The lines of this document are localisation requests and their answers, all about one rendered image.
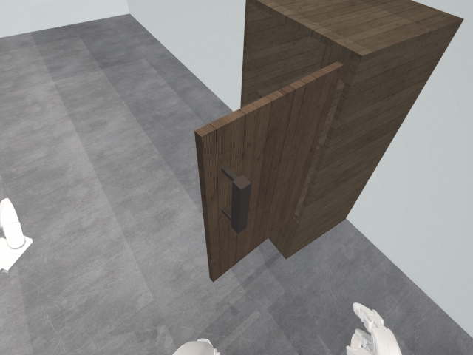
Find robot left hand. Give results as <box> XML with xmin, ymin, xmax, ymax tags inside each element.
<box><xmin>0</xmin><ymin>164</ymin><xmax>33</xmax><ymax>274</ymax></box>

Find handle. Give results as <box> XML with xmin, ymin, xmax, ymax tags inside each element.
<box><xmin>221</xmin><ymin>166</ymin><xmax>251</xmax><ymax>234</ymax></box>

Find left robot shin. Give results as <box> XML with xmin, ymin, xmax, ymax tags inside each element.
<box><xmin>197</xmin><ymin>339</ymin><xmax>213</xmax><ymax>347</ymax></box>

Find robot right hand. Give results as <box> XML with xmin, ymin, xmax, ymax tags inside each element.
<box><xmin>347</xmin><ymin>302</ymin><xmax>402</xmax><ymax>355</ymax></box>

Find cupboard door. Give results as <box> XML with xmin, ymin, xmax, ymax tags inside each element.
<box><xmin>194</xmin><ymin>61</ymin><xmax>344</xmax><ymax>282</ymax></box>

